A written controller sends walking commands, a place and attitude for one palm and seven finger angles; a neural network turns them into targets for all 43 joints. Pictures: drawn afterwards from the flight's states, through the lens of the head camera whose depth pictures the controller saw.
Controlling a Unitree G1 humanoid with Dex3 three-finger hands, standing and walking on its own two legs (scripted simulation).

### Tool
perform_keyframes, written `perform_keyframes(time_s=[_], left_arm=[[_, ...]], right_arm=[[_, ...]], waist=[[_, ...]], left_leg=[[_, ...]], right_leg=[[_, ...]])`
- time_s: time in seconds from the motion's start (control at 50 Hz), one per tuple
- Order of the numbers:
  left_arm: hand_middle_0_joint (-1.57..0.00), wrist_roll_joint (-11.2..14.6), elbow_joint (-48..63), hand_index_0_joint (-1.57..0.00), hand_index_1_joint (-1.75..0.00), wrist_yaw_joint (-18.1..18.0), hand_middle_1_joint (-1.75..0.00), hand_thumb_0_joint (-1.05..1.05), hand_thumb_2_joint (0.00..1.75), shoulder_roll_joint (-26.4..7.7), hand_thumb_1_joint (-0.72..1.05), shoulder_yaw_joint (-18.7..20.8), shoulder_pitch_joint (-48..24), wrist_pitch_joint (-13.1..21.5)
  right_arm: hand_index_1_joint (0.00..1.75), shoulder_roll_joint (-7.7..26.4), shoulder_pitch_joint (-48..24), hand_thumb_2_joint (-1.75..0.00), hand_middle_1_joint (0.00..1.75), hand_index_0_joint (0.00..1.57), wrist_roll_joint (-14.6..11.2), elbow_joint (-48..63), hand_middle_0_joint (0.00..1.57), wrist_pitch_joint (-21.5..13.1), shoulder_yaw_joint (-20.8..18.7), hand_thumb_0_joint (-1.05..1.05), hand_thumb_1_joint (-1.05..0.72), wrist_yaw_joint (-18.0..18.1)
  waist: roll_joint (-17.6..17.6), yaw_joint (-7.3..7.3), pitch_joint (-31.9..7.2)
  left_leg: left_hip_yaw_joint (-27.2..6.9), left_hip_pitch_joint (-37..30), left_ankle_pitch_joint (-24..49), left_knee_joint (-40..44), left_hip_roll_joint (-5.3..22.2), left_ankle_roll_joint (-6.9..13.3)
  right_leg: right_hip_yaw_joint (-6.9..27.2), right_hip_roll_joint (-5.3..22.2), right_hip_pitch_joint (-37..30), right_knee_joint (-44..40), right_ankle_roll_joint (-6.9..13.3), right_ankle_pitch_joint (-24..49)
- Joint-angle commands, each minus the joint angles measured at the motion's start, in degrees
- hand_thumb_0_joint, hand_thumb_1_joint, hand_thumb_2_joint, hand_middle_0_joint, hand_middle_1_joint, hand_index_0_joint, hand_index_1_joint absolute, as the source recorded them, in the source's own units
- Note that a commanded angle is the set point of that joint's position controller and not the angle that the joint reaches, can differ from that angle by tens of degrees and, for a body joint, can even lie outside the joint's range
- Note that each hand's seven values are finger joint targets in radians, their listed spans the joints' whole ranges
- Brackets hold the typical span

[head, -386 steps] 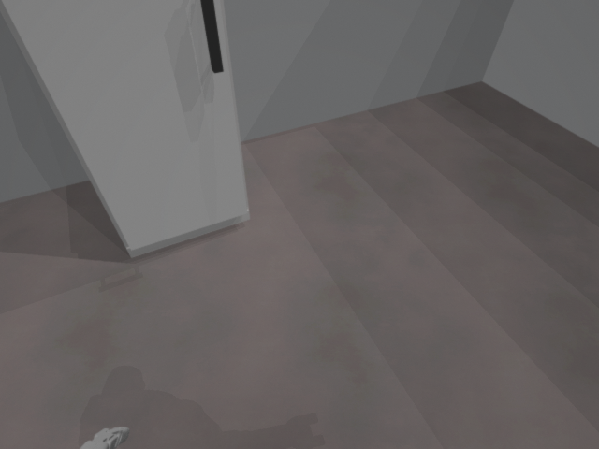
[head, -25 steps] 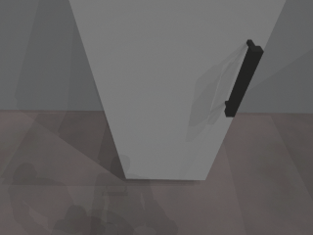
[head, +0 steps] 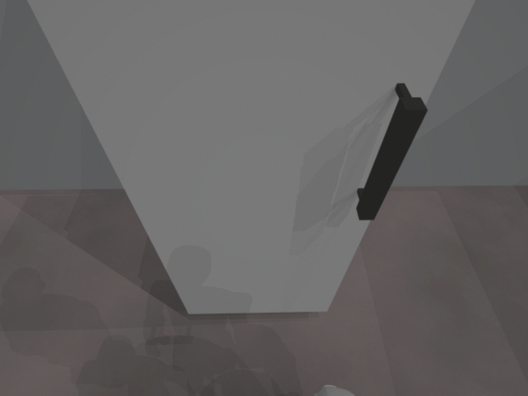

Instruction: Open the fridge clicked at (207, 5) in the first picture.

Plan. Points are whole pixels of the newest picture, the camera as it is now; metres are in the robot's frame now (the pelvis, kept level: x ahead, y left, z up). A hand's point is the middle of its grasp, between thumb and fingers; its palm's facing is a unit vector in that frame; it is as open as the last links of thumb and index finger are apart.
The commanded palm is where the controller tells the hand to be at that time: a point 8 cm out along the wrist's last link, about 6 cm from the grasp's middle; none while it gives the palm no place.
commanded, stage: come to a stop and stand still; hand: right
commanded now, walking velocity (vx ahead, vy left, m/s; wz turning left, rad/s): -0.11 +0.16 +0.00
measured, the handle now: (381, 159) +0.45 -0.17 +0.12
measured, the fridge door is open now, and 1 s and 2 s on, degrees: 0 0 0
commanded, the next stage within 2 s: none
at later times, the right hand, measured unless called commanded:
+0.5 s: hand out of the picture +0.05 -0.19 -0.16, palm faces +0.01 +0.97 -0.25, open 7.4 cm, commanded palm none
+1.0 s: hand out of the picture -0.06 -0.14 -0.17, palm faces +0.06 +0.99 -0.15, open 7.3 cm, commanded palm none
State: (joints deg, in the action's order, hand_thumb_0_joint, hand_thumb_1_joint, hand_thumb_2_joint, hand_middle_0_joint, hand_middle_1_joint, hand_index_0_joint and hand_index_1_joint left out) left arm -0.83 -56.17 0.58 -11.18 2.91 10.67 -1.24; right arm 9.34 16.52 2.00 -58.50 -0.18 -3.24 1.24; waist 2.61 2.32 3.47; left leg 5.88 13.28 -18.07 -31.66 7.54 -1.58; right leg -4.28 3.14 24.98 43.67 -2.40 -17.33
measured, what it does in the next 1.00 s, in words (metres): steps on the spot: right foot, then left foot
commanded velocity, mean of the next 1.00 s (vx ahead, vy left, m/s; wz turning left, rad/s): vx -0.03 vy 0.06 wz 0.00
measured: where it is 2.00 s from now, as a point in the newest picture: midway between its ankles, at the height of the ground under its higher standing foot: outside the picture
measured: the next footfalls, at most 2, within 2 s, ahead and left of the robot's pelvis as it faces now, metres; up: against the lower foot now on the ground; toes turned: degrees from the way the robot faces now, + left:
right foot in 0.06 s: +0.10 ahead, -0.16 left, +0.00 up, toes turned -6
left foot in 0.44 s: +0.01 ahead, +0.08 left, +0.00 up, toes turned +4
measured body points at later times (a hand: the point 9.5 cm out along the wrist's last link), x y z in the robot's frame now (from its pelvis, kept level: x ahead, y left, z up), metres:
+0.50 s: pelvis -0.02 -0.01 -0.01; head +0.00 +0.02 +0.44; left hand +0.02 +0.23 -0.17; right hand +0.05 -0.24 -0.14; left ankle -0.03 +0.07 -0.74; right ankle +0.06 -0.15 -0.73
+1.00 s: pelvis -0.04 +0.02 +0.01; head -0.04 +0.02 +0.46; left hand -0.06 +0.22 -0.16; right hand -0.06 -0.19 -0.15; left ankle -0.03 +0.07 -0.74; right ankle -0.05 -0.11 -0.74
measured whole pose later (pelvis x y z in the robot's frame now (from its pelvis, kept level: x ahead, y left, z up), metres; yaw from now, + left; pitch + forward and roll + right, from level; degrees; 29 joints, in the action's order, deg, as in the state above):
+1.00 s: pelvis -0.04 +0.02 +0.01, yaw +0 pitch -2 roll -1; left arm -0.9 -65.8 -2.1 -6.2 -0.3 17.0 -0.2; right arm 6.6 17.7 0.2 -64.8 -0.3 0.0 1.0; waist -0.1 1.2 2.1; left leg 5.9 9.8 -11.6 -22.7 -2.6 4.9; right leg -3.5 1.4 7.4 22.5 -0.8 -13.2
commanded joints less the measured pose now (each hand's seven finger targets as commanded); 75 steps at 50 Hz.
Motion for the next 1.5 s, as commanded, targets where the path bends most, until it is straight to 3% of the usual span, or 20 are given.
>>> perform_keyframes(time_s=[0.0,0.04,0.06,0.08,0.16,0.32,0.38,0.42,0.44,0.54,0.64,0.78,0.94,1.12,1.14,1.16,1.18,1.24,1.3,1.48], left_arm=[[-0.2,0.1,0.7,-0.2,-0.3,-0.5,-0.3,0.0,0.9,-1.8,0.9,0.1,8.5,1.5],[-0.2,-0.3,1.2,-0.2,-0.3,-1.5,-0.3,0.0,0.9,-10.5,0.9,1.8,11.5,2.2],[-0.2,-0.3,2.3,-0.2,-0.3,-1.8,-0.3,0.0,0.9,-10.8,0.9,1.5,10.8,1.7],[-0.2,-0.8,3.4,-0.2,-0.3,-2.0,-0.3,0.0,0.9,-10.3,0.9,1.2,7.8,1.9],[-0.2,-0.8,3.0,-0.2,-0.3,-2.8,-0.3,0.0,0.9,-5.4,0.9,-0.3,0.8,2.5],[-0.2,-1.2,1.3,-0.2,-0.3,-3.2,-0.3,0.0,0.9,-8.8,0.9,2.0,5.0,1.0],[-0.2,-0.7,1.5,-0.2,-0.3,-2.6,-0.3,0.0,0.9,-7.7,0.9,1.9,3.4,0.8],[-0.2,0.3,2.3,-0.2,-0.3,-2.0,-0.3,0.0,0.9,-1.8,0.9,0.9,3.3,0.3],[-0.2,0.1,3.6,-0.2,-0.3,-1.6,-0.3,0.0,0.9,-0.8,0.9,0.3,0.4,-0.2],[-0.2,-0.3,-1.7,-0.2,-0.3,-1.3,-0.3,0.0,0.9,-0.2,0.9,0.1,4.6,-1.0],[-0.2,-0.2,-3.1,-0.2,-0.3,-1.7,-0.3,0.0,0.9,1.5,0.9,-0.9,5.3,0.0],[-0.2,0.1,-7.3,-0.2,-0.3,-3.2,-0.3,0.0,0.9,-0.2,0.9,-2.1,8.4,2.4],[-0.2,0.1,-8.3,-0.2,-0.3,-3.0,-0.3,0.0,0.9,0.9,0.9,-2.7,10.3,1.6],[-0.2,-0.1,-8.8,-0.2,-0.3,-2.9,-0.3,0.0,0.9,1.7,0.9,-3.1,12.3,2.0],[-0.2,0.4,-5.9,-0.2,-0.3,-2.2,-0.3,0.0,0.9,-2.6,0.9,-2.0,6.3,3.0],[-0.2,0.8,-3.7,-0.2,-0.3,-2.6,-0.3,0.0,0.9,-0.3,0.9,-2.4,10.2,3.1],[-0.2,0.8,-3.6,-0.2,-0.3,-3.1,-0.3,0.0,0.9,1.5,0.9,-1.9,14.0,2.9],[-0.2,0.7,-3.8,-0.2,-0.3,-2.8,-0.3,0.0,0.9,1.6,0.9,-1.9,13.4,2.0],[-0.2,-0.3,-3.4,-0.2,-0.3,-1.9,-0.3,0.0,0.9,0.4,0.9,-1.7,13.9,1.6],[-0.2,-0.8,-1.5,-0.2,-0.3,-2.1,-0.3,0.0,0.9,-1.6,0.9,-1.9,13.4,2.3]], right_arm=[[0.3,11.0,1.4,-0.9,0.3,0.2,0.0,3.3,0.2,0.5,-2.6,0.0,-0.9,0.9],[0.3,3.9,4.2,-0.9,0.3,0.2,-0.9,4.1,0.2,1.6,-0.9,0.0,-0.9,0.8],[0.3,4.0,4.5,-0.9,0.3,0.2,-0.7,4.6,0.2,1.9,-0.3,0.0,-0.9,1.4],[0.3,3.3,3.9,-0.9,0.3,0.2,-0.7,5.0,0.2,1.6,-0.1,0.0,-0.9,1.4],[0.3,4.2,4.0,-0.9,0.3,0.2,-0.6,1.7,0.2,1.5,-0.1,0.0,-0.9,0.5],[0.3,3.5,0.4,-0.9,0.3,0.2,-0.7,4.7,0.2,2.6,-0.2,0.0,-0.9,-0.2],[0.3,3.2,4.9,-0.9,0.3,0.2,-0.7,3.5,0.2,1.5,-0.3,0.0,-0.9,-0.1],[0.3,8.5,5.2,-0.9,0.3,0.2,0.2,3.5,0.2,0.8,-0.8,0.0,-0.9,0.5],[0.3,9.9,3.0,-0.9,0.3,0.2,-0.2,4.4,0.2,0.5,-0.5,0.0,-0.9,0.6],[0.3,6.0,-2.3,-0.9,0.3,0.2,-0.7,4.7,0.2,-0.5,0.4,0.0,-0.9,0.7],[0.3,6.5,1.8,-0.9,0.3,0.2,-0.8,2.3,0.2,-0.7,0.4,0.0,-0.9,0.6],[0.3,3.7,1.9,-0.9,0.3,0.2,-1.9,-1.7,0.2,-1.0,1.5,0.0,-0.9,0.4],[0.3,2.9,3.4,-0.9,0.3,0.2,-1.6,-4.7,0.2,-0.8,2.3,0.0,-0.9,0.4],[0.3,2.1,5.6,-0.9,0.3,0.2,-1.6,-5.4,0.2,-1.4,2.3,0.0,-0.9,0.6],[0.3,4.1,9.2,-0.9,0.3,0.2,-0.6,-6.6,0.2,-3.2,2.4,0.0,-0.9,3.2],[0.3,7.1,8.8,-0.9,0.3,0.2,-1.0,-6.3,0.2,-3.7,1.9,0.0,-0.9,3.3],[0.3,6.8,8.9,-0.9,0.3,0.2,-1.4,-4.4,0.2,-3.1,1.3,0.0,-0.9,3.3],[0.3,4.3,5.7,-0.9,0.3,0.2,-1.3,-3.2,0.2,-2.7,2.2,0.0,-0.9,2.5],[0.3,3.1,3.2,-0.9,0.3,0.2,-0.8,-1.8,0.2,-1.9,2.1,0.0,-0.9,2.0],[0.3,3.2,6.2,-0.9,0.3,0.2,-0.8,-0.1,0.2,-0.7,2.0,0.0,-0.9,1.2]], waist=[[3.5,-2.79,-3.8],[-20.4,-3.36,-9.1],[-14.8,-3.81,-8.8],[-9.5,-2.83,-5.5],[-13.6,-1.12,-4.5],[-10.0,-3.8,-7.0],[-8.2,-1.22,-7.9],[9.9,-1.19,-5.0],[12.1,-0.83,-1.8],[6.2,-3.16,1.5],[2.5,-1.33,0.4],[-10.5,-1.14,-4.2],[-0.5,-1.9,3.7],[-1.5,-1.98,2.7],[-1.1,-0.42,3.4],[-1.2,-3.95,-1.5],[-1.0,-3.84,-6.6],[0.7,-4.34,-8.7],[1.5,-4.48,4.0],[-4.3,-1.72,5.4]], left_leg=[[-4.1,5.9,15.3,-1.5,5.8,5.7],[0.1,13.4,-18.9,-19.5,-4.0,0.2],[-4.4,11.1,-20.4,-25.7,-3.5,1.2],[-4.8,11.5,-17.7,-28.4,-3.0,1.6],[-6.0,10.4,-8.8,-25.5,-3.6,0.8],[-3.7,7.4,-11.0,-14.0,-5.6,1.1],[-2.5,-3.3,1.6,3.6,-6.0,1.5],[-15.7,-6.6,7.0,14.7,5.4,4.9],[-19.4,1.1,7.6,17.1,10.7,9.1],[-12.8,5.4,6.7,17.7,5.1,10.7],[-13.9,0.8,10.4,15.2,4.9,11.9],[-8.5,-5.4,16.4,10.5,-1.3,3.5],[-10.7,-1.4,0.2,17.6,-1.1,3.7],[-11.0,-0.8,0.2,17.9,-1.0,4.0],[-14.6,-2.3,34.8,15.6,2.1,-2.7],[-13.6,-9.6,61.2,11.4,5.8,-2.1],[-12.7,-13.4,61.5,8.5,6.1,-1.2],[-13.2,-4.5,19.2,12.8,4.6,7.1],[-13.2,10.5,-11.5,17.9,1.6,6.8],[-9.3,2.6,-6.4,9.2,-3.3,4.9]], right_leg=[[-3.5,-2.2,-17.0,-17.2,-0.2,10.3],[18.7,17.6,-21.3,-24.0,9.0,34.6],[20.2,20.7,-16.8,-25.0,13.8,34.6],[18.1,20.5,-12.7,-25.7,15.2,29.6],[10.5,13.6,-12.0,-25.0,11.7,32.5],[12.3,15.8,-16.0,-24.5,12.8,28.0],[9.2,11.9,-10.2,-20.4,9.4,18.8],[0.4,1.7,-0.3,-11.2,2.8,-2.3],[0.5,-0.9,-0.2,-5.8,1.7,-9.9],[2.8,-0.7,-2.0,7.2,1.5,-4.5],[1.6,-0.6,-6.9,-7.1,1.1,-4.3],[6.6,5.0,-15.1,-22.8,3.8,16.2],[5.0,2.3,-12.5,-26.0,3.2,2.3],[4.4,1.8,-13.4,-25.8,3.2,3.9],[0.1,1.4,-8.6,-13.2,1.3,1.0],[0.2,-0.8,-8.9,-12.2,0.9,0.0],[0.5,-1.1,-9.5,-11.9,2.1,-3.9],[2.9,-0.5,-15.0,-13.6,2.4,0.1],[4.3,0.4,-13.4,-15.5,3.3,0.7],[10.9,2.5,0.1,-27.6,5.5,-11.9]])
